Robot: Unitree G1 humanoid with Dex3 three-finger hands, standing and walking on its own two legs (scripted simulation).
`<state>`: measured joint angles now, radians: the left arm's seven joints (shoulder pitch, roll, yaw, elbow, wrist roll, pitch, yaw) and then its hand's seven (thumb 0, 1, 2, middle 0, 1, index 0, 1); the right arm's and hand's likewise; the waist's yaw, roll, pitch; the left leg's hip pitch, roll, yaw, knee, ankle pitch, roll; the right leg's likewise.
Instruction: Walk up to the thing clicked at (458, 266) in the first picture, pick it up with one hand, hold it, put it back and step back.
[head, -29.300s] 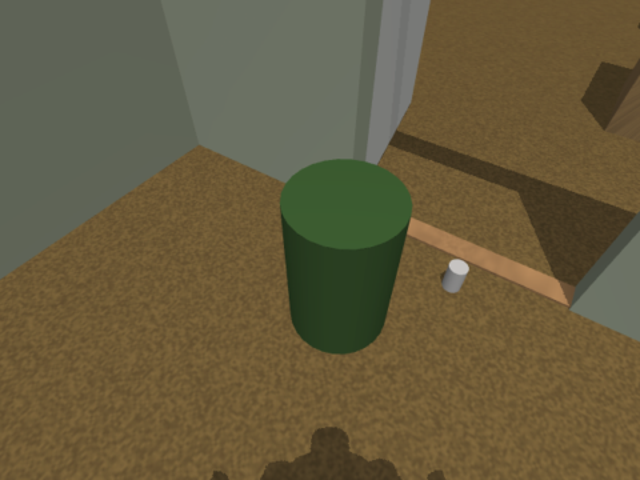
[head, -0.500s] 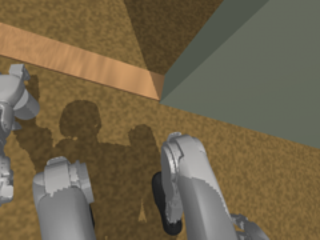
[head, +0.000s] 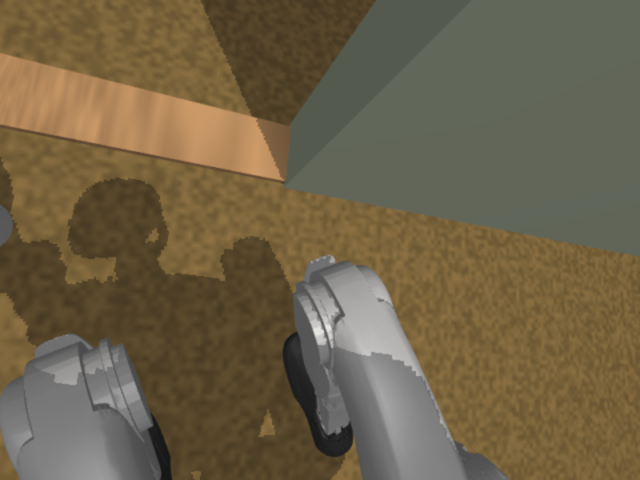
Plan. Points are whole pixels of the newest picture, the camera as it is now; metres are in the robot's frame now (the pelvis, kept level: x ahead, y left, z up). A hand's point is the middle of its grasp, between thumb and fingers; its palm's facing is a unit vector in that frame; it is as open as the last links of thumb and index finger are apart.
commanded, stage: rest palm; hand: left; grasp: from above
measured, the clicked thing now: out of the picture +0.47 +0.30 -0.25
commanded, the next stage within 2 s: close in 0.32 s
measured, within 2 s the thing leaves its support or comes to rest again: neither
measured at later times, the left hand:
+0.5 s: hand out of the picture +0.46 +0.29 -0.22, palm faces -0.44 -0.12 -0.89, open 13.2 cm
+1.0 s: hand out of the picture +0.46 +0.29 -0.22, palm faces -0.45 -0.12 -0.88, open 11.9 cm
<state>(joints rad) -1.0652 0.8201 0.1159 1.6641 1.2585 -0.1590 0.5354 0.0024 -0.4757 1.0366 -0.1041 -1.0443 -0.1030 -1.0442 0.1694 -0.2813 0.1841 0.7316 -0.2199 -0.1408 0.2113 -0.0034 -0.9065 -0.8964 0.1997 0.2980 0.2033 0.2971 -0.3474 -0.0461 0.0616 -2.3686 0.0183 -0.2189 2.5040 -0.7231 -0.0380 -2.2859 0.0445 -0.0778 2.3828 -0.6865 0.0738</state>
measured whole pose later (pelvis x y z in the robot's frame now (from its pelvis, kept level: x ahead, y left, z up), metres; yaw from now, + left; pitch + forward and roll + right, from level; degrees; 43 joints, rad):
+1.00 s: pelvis -0.01 +0.00 +0.00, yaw -2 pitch +30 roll -12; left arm -1.11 0.91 0.08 1.77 1.29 -0.20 0.58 -0.01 -0.25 0.87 -0.30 -0.99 -0.34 -0.97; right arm 0.15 -0.32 0.23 0.70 -0.24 -0.19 0.24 0.00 -0.91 -0.90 0.20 0.30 0.20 0.30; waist -0.37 -0.08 0.09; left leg -2.35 0.02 -0.25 2.52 -0.71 -0.03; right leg -2.25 0.05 -0.10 2.37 -0.66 0.08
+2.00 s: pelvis -0.01 +0.00 +0.00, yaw -1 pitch +31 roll -12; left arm -1.09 0.87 0.08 1.70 1.28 -0.18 0.55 -0.01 -0.16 0.96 -0.49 -1.01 -0.54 -0.99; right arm 0.16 -0.32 0.22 0.69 -0.23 -0.18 0.22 0.00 -0.93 -0.90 0.20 0.30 0.20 0.30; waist -0.36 -0.07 0.07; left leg -2.36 0.01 -0.24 2.50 -0.71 -0.03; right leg -2.25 0.05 -0.10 2.36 -0.67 0.07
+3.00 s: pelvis -0.02 +0.00 +0.06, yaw +4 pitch +35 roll -8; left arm -0.93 0.67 0.01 1.23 1.15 -0.08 0.19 -0.01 -0.05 0.73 -0.59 -0.85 -0.64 -0.83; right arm 0.21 -0.27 0.05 0.69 -0.07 0.04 0.11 0.00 -0.94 -0.91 0.20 0.30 0.20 0.30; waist -0.22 0.03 -0.11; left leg -2.23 0.01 -0.13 2.26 -0.65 -0.01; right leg -2.15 0.00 -0.03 2.18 -0.65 0.05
